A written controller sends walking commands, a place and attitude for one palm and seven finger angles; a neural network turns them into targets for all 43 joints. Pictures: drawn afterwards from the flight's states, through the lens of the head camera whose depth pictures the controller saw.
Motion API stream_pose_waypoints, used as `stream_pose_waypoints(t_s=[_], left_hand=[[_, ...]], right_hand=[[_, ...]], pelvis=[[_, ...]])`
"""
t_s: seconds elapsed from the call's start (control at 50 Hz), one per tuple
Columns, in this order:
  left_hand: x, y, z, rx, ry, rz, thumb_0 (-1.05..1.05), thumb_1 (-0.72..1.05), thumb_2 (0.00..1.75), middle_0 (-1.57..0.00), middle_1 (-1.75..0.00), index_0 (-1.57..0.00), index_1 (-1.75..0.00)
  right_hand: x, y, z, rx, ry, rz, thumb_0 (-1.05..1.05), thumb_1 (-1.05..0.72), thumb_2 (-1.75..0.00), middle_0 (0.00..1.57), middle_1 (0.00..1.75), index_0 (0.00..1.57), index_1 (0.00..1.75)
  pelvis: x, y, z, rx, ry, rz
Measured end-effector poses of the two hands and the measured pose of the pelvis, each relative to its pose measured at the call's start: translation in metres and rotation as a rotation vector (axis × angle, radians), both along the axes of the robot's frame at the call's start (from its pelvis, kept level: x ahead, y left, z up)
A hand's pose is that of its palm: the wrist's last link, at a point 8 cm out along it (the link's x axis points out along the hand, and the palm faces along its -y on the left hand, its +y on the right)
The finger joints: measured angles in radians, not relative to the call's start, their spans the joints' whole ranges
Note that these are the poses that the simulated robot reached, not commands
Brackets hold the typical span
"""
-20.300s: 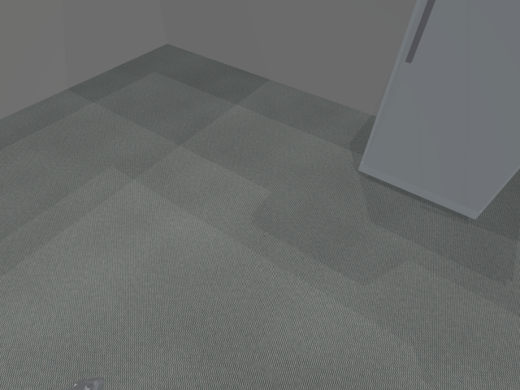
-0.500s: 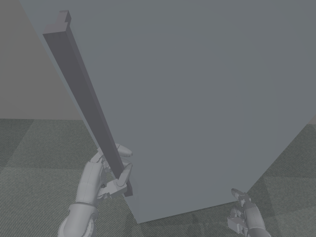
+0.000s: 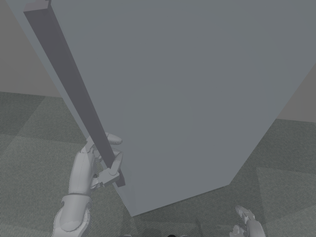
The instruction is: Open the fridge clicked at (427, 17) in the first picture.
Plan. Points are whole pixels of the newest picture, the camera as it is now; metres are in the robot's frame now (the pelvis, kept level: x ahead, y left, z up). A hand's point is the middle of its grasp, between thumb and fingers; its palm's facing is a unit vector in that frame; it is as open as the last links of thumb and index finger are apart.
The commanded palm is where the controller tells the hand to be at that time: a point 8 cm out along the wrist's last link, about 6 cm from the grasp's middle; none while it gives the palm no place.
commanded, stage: walk backward, drawing the door open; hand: left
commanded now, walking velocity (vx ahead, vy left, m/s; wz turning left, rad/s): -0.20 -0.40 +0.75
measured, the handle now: (98, 128) +0.30 +0.12 +0.17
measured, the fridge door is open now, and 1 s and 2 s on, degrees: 26 50 66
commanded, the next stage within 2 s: stop walking and hold the door back in 1.32 s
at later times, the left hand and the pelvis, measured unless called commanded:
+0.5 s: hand (140, 212) +0.16 +0.04 +0.09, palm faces +0.38 -0.91 -0.20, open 6.2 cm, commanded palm +0.11 +0.07 +0.10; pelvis -0.04 -0.18 -0.01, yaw +25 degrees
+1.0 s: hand out of the picture +0.08 -0.05 +0.09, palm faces +0.80 -0.53 -0.28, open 6.1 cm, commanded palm +0.02 -0.05 +0.10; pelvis +0.02 -0.37 +0.00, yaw +46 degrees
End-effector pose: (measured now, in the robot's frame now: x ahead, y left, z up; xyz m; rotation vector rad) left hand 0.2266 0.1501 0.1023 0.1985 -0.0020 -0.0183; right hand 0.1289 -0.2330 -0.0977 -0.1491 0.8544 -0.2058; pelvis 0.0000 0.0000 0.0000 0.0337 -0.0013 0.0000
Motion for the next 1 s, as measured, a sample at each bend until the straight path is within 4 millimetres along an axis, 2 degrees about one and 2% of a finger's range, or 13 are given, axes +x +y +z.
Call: stream_pose_waypoints(t_s=[0.14,0.2,0.26,0.32,0.4,0.48,0.56,0.6,0.66,0.74,0.84,0.9,1.0], left_hand=[[-0.025,-0.012,-0.005,-0.024,-0.074,0.021,-0.04,0.61,0.77,-0.44,-1.38,-0.35,-1.4],[-0.037,-0.019,-0.003,-0.005,-0.061,0.063,-0.05,0.61,0.77,-0.44,-1.39,-0.34,-1.4],[-0.052,-0.029,-0.001,-0.011,-0.026,0.126,-0.04,0.62,0.77,-0.42,-1.37,-0.34,-1.4],[-0.067,-0.041,-0.001,-0.025,-0.023,0.203,-0.03,0.63,0.78,-0.42,-1.37,-0.34,-1.4],[-0.084,-0.057,-0.004,-0.001,-0.078,0.32,-0.03,0.63,0.8,-0.43,-1.38,-0.33,-1.4],[-0.1,-0.07,-0.003,0.011,-0.069,0.386,-0.03,0.63,0.81,-0.44,-1.39,-0.32,-1.4],[-0.114,-0.082,-0.006,-0.01,-0.107,0.429,-0.02,0.64,0.81,-0.45,-1.39,-0.33,-1.4],[-0.12,-0.088,-0.006,0.011,-0.128,0.46,-0.02,0.63,0.82,-0.45,-1.39,-0.33,-1.4],[-0.13,-0.098,-0.003,0.046,-0.091,0.541,-0.03,0.62,0.81,-0.45,-1.4,-0.33,-1.4],[-0.147,-0.119,0.002,0.055,-0.031,0.672,-0.02,0.65,0.81,-0.45,-1.4,-0.32,-1.4],[-0.166,-0.148,0.002,0.125,-0.036,0.859,-0.03,0.65,0.81,-0.45,-1.39,-0.3,-1.4],[-0.178,-0.165,0.003,0.128,-0.015,0.935,-0.03,0.65,0.81,-0.45,-1.39,-0.3,-1.4],[-0.2,-0.192,0.005,0.098,0.004,0.999,-0.02,0.66,0.79,-0.44,-1.38,-0.32,-1.4]], right_hand=[[-0.023,-0.02,-0.004,-0.049,-0.028,0.076,0.01,-0.9,-0.9,0.2,0.3,0.2,0.3],[-0.029,-0.025,0.001,-0.032,0.02,0.153,0.01,-0.9,-0.9,0.2,0.3,0.2,0.3],[-0.024,-0.034,0.005,-0.019,0.051,0.249,0.01,-0.9,-0.9,0.21,0.3,0.2,0.3],[-0.006,-0.05,0.006,-0.007,0.04,0.317,0.01,-0.9,-0.9,0.21,0.3,0.2,0.3],[0.032,-0.077,-0.004,0.009,-0.025,0.381,0.01,-0.9,-0.9,0.21,0.3,0.2,0.31],[0.065,-0.1,-0.003,-0.034,-0.066,0.416,0.01,-0.9,-0.9,0.21,0.3,0.2,0.3],[0.091,-0.111,0.006,-0.091,-0.14,0.496,0.01,-0.9,-0.9,0.2,0.3,0.2,0.3],[0.098,-0.114,0.008,-0.091,-0.151,0.536,0.01,-0.9,-0.9,0.2,0.3,0.2,0.3],[0.1,-0.12,0.015,-0.07,-0.109,0.621,0.01,-0.9,-0.9,0.2,0.3,0.2,0.3],[0.107,-0.135,0.016,-0.023,-0.077,0.71,0.01,-0.9,-0.9,0.21,0.3,0.2,0.3],[0.135,-0.16,-0.006,0.046,-0.084,0.775,0.01,-0.9,-0.9,0.21,0.3,0.2,0.31],[0.152,-0.178,-0.013,0.021,-0.061,0.791,0.01,-0.9,-0.9,0.21,0.3,0.2,0.3],[0.17,-0.201,0.004,-0.047,-0.064,0.824,0.01,-0.9,-0.9,0.21,0.3,0.2,0.3]], pelvis=[[-0.026,-0.03,-0.013,-0.04,0.002,0.107],[-0.037,-0.053,-0.002,-0.038,-0.025,0.173],[-0.042,-0.077,0.008,-0.083,-0.019,0.231],[-0.04,-0.106,0.009,-0.1,0.003,0.279],[-0.039,-0.15,-0.007,-0.075,0.019,0.314],[-0.041,-0.176,-0.008,-0.063,-0.004,0.409],[-0.039,-0.197,-0.015,-0.056,0.011,0.456],[-0.04,-0.216,-0.016,-0.045,0.003,0.483],[-0.035,-0.249,-0.002,-0.05,-0.015,0.537],[-0.021,-0.287,0.008,-0.088,-0.027,0.604],[0.011,-0.334,-0.014,-0.05,-0.011,0.662],[0.014,-0.352,-0.013,-0.035,-0.029,0.708],[0.022,-0.374,-0.002,-0.008,-0.025,0.803]])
